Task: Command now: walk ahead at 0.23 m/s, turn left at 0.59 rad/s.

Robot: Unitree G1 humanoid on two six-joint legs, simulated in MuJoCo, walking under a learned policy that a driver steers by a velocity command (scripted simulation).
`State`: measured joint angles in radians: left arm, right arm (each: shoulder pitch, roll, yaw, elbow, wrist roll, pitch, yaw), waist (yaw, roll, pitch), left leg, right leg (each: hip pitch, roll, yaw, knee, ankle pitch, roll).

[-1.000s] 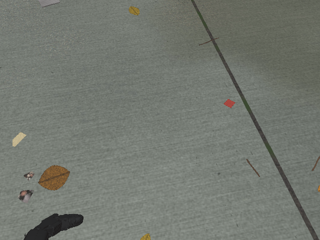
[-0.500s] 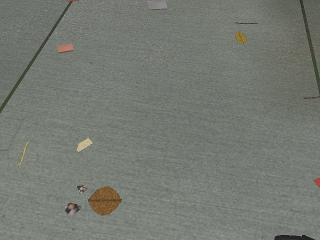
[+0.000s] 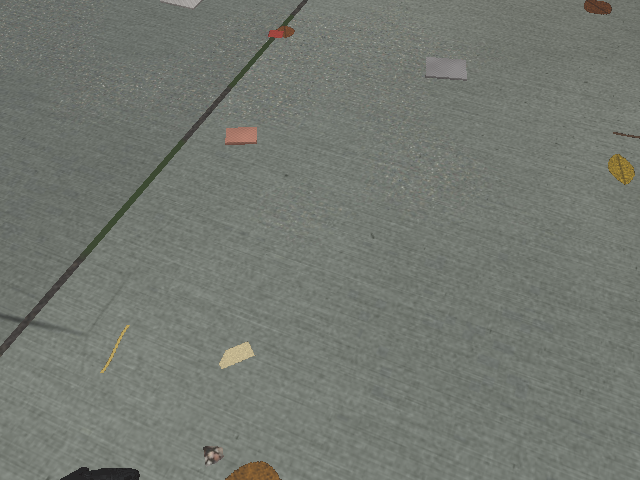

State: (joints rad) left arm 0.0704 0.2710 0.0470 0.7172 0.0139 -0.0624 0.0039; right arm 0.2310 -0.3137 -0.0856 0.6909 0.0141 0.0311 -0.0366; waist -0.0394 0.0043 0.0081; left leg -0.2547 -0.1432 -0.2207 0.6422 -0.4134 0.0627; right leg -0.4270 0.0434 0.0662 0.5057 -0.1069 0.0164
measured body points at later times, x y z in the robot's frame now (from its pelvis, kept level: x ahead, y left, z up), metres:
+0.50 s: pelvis +0.16 +0.06 +0.01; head +0.17 +0.08 +0.46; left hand +0.18 +0.34 -0.12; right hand +0.34 -0.18 -0.07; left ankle +0.16 +0.17 -0.73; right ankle +0.10 -0.11 -0.66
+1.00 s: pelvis +0.41 +0.00 -0.01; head +0.45 -0.01 +0.44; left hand +0.64 +0.22 -0.10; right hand +0.40 -0.29 -0.12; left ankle +0.27 +0.18 -0.62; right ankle +0.47 -0.08 -0.73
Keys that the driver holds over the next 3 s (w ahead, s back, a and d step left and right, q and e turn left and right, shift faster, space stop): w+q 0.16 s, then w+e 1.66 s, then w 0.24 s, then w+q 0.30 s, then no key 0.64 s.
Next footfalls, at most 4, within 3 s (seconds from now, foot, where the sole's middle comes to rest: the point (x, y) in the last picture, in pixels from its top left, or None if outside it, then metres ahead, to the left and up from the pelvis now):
0.40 left None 0.20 0.17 -0.76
0.90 right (368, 463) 0.51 -0.09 -0.76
1.38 left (311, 328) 0.83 0.02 -0.76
1.90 right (469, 306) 0.88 -0.37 -0.76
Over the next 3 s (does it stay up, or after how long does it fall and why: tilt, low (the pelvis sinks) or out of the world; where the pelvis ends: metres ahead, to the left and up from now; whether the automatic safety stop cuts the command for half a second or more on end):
stays up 1.17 -0.51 0.01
